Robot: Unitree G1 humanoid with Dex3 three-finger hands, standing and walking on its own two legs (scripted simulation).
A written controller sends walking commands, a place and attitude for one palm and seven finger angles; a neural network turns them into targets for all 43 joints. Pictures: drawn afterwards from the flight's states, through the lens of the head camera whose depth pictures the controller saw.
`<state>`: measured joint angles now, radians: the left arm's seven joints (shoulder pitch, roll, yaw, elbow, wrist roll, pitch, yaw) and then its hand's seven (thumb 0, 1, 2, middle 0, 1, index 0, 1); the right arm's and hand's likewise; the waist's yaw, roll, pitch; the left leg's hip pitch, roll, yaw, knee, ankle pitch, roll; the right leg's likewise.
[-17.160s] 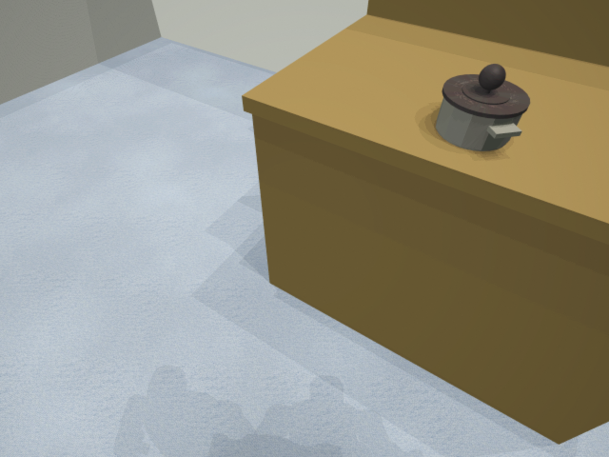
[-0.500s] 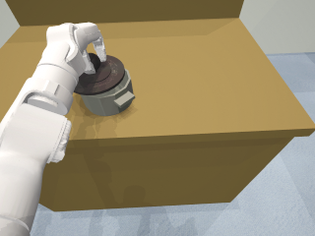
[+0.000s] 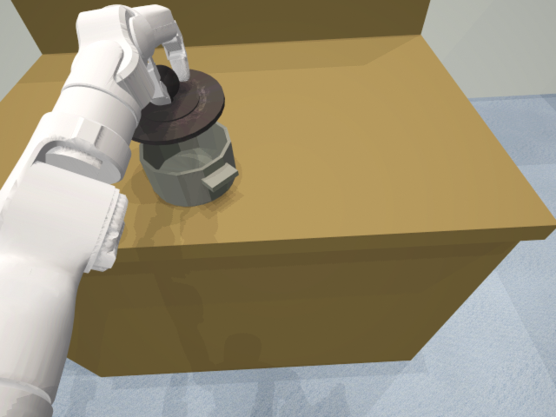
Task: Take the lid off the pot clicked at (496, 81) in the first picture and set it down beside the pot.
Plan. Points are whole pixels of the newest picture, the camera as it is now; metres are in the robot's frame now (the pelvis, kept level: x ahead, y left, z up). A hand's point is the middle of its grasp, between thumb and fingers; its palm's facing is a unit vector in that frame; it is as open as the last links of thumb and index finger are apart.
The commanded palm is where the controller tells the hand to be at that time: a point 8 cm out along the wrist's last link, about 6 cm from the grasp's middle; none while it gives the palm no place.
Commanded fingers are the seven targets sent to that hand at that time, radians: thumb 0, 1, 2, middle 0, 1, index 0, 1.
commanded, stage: lift the lid straight up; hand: left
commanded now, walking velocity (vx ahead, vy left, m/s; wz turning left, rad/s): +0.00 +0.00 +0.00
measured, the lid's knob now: (162, 82) +0.52 +0.13 +0.23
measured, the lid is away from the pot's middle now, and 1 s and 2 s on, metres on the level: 0.00 0.03 0.11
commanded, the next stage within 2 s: move the lid sideways beside the pot in 1.06 s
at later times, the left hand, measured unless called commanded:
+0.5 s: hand (135, 46) +0.49 +0.15 +0.29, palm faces -0.20 -0.13 -0.97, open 7.6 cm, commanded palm +0.49 +0.14 +0.36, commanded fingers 0.00 0.67 0.94 -0.86 -1.07 -0.84 -1.07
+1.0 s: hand (125, 11) +0.50 +0.14 +0.33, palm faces -0.13 -0.15 -0.98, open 7.6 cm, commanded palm +0.49 +0.14 +0.39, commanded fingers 0.00 0.67 0.94 -0.86 -1.07 -0.84 -1.07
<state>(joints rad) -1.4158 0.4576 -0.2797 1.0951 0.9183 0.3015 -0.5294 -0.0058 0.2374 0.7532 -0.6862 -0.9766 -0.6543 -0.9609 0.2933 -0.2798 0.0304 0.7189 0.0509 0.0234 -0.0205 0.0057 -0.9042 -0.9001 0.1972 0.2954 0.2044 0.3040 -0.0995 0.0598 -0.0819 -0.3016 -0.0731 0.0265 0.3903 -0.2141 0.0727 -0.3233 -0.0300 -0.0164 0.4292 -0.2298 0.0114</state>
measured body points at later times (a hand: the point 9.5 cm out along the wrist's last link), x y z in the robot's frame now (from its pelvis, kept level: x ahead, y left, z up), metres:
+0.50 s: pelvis +0.00 -0.01 +0.00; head +0.03 -0.03 +0.45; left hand +0.50 +0.15 +0.35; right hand +0.06 -0.28 -0.13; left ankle -0.02 +0.07 -0.74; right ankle -0.02 -0.13 -0.74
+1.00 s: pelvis +0.00 +0.00 +0.00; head +0.04 -0.03 +0.45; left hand +0.50 +0.15 +0.39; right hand +0.08 -0.26 -0.14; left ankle -0.02 +0.07 -0.74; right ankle -0.02 -0.13 -0.74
